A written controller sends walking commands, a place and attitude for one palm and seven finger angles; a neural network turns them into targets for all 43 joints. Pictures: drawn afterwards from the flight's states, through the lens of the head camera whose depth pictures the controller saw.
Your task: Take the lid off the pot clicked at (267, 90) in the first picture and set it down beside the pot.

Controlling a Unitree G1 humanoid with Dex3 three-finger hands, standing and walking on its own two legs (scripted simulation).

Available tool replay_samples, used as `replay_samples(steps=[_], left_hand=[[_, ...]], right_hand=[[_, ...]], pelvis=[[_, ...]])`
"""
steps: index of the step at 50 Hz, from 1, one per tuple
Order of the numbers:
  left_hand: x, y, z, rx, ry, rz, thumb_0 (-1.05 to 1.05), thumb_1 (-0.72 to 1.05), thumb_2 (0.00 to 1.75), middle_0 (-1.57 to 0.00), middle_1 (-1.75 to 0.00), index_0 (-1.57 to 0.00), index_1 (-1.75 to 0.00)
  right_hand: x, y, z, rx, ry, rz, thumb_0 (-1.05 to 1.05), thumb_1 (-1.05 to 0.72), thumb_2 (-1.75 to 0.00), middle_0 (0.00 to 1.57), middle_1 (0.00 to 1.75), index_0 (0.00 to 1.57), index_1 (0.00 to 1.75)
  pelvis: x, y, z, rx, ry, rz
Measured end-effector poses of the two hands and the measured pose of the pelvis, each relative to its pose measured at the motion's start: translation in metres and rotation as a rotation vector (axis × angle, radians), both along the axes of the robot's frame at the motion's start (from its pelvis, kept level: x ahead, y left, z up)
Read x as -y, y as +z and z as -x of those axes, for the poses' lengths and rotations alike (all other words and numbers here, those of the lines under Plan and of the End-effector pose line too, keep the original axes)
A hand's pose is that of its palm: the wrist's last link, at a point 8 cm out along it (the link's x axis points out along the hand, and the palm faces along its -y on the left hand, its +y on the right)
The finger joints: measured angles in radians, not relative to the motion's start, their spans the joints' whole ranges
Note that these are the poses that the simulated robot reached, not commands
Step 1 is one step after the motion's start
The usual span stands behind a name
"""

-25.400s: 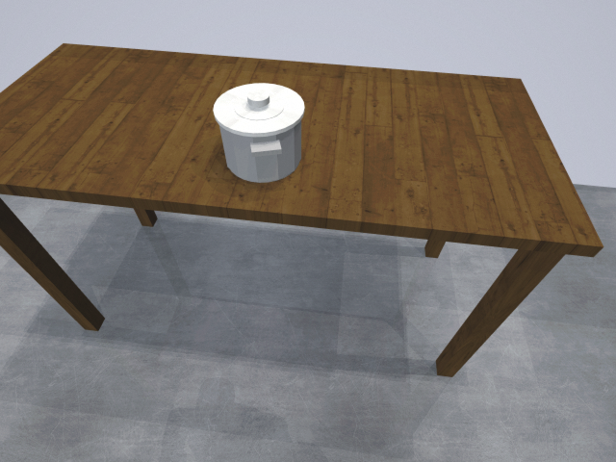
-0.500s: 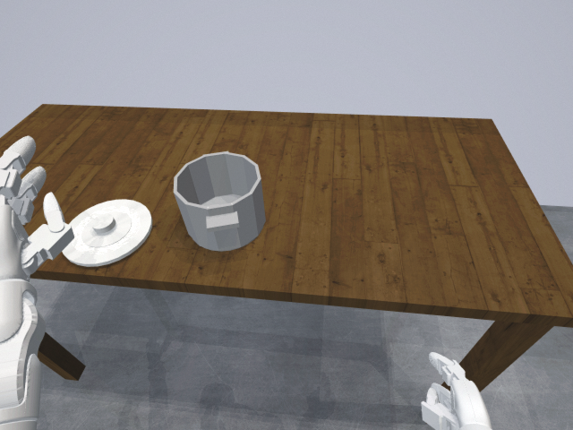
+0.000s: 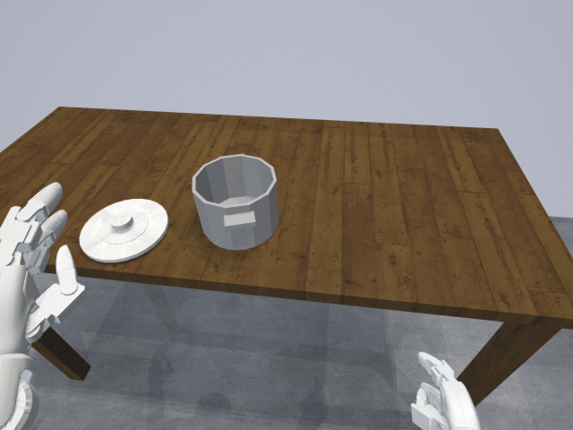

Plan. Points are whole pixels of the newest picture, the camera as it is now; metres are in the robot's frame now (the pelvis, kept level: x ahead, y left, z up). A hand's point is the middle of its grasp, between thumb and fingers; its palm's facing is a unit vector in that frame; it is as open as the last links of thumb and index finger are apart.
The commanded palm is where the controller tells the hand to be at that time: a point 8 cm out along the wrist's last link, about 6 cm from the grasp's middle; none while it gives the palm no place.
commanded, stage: draw the hand back to the body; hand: left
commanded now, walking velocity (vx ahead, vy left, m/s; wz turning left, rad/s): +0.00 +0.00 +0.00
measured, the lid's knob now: (121, 221) +0.46 +0.39 +0.00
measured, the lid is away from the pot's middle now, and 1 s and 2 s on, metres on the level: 0.23 0.23 0.23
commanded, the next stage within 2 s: step back with the hand held close in 0.20 s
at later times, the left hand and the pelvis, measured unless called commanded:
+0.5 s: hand (58, 312) +0.17 +0.25 +0.18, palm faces +0.37 -0.83 -0.42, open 7.4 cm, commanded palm +0.11 +0.30 +0.19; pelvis -0.01 +0.01 -0.01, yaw +1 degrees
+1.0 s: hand out of the picture +0.10 +0.28 +0.17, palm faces +0.35 -0.80 -0.50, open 7.4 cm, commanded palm +0.05 +0.33 +0.19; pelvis -0.07 +0.04 -0.01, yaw +2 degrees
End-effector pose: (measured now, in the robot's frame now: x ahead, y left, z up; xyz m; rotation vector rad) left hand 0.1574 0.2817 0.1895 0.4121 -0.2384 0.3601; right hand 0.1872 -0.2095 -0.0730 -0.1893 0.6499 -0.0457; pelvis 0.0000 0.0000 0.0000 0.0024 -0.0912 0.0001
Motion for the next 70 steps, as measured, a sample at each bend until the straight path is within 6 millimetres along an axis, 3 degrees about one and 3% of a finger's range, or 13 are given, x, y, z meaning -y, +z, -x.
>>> replay_samples(steps=[10,23,30,35,45,51,57,62,70], left_hand=[[0.002,-0.001,0.027,-0.003,0.01,-0.007,0.02,0.89,0.9,-0.21,-0.31,-0.21,-0.31],[-0.007,0.007,0.028,0.042,-0.013,-0.094,0.02,0.89,0.9,-0.21,-0.31,-0.21,-0.31],[-0.015,-0.011,0.021,-0.055,-0.077,-0.094,0.02,0.89,0.9,-0.21,-0.31,-0.21,-0.31],[-0.025,-0.011,0.027,-0.072,-0.112,-0.131,0.02,0.89,0.9,-0.22,-0.31,-0.22,-0.31],[-0.037,0.003,0.068,-0.029,-0.087,-0.198,0.02,0.89,0.9,-0.22,-0.31,-0.22,-0.31],[-0.039,0.003,0.095,0.014,-0.047,-0.171,0.02,0.89,0.9,-0.22,-0.31,-0.22,-0.31],[-0.048,-0.004,0.102,0.131,-0.066,-0.116,0.02,0.89,0.9,-0.22,-0.31,-0.22,-0.31],[-0.06,0.002,0.107,0.133,-0.066,-0.149,0.02,0.89,0.9,-0.22,-0.31,-0.22,-0.31],[-0.048,0.012,0.139,0.127,-0.148,-0.162,0.02,0.89,0.9,-0.22,-0.31,-0.21,-0.31]], right_hand=[[-0.005,0.002,0.003,0.021,0.02,0.013,0.01,-0.91,-0.9,0.2,0.3,0.2,0.3],[0.0,0.002,0.01,-0.005,-0.008,0.03,0.01,-0.9,-0.9,0.2,0.3,0.2,0.3],[0.005,0.001,0.033,-0.065,-0.092,0.07,0.01,-0.91,-0.9,0.2,0.3,0.2,0.3],[-0.003,0.001,0.052,-0.091,-0.113,0.082,0.01,-0.91,-0.9,0.2,0.3,0.2,0.3],[-0.031,-0.007,0.081,-0.068,-0.071,0.051,0.01,-0.91,-0.9,0.2,0.3,0.2,0.3],[-0.038,-0.013,0.096,-0.078,-0.043,0.051,0.01,-0.9,-0.9,0.2,0.3,0.2,0.3],[-0.034,-0.013,0.111,-0.058,-0.081,0.108,0.01,-0.9,-0.9,0.2,0.3,0.21,0.3],[-0.042,-0.003,0.125,-0.025,-0.079,0.096,0.01,-0.91,-0.9,0.2,0.3,0.2,0.3],[-0.051,-0.006,0.163,-0.082,-0.094,0.07,0.01,-0.9,-0.9,0.2,0.3,0.2,0.3]], pelvis=[[-0.001,0.0,0.008,0.018,0.013,0.007],[-0.008,-0.005,0.011,-0.032,0.019,0.033],[-0.025,-0.008,0.016,-0.061,0.002,0.027],[-0.034,-0.01,0.029,-0.075,-0.003,0.034],[-0.044,-0.013,0.062,-0.09,0.023,0.053],[-0.045,-0.015,0.077,-0.079,0.032,0.063],[-0.057,-0.025,0.088,-0.044,0.026,0.088],[-0.06,-0.02,0.107,-0.067,0.017,0.092],[-0.068,-0.014,0.135,-0.09,-0.023,0.036]])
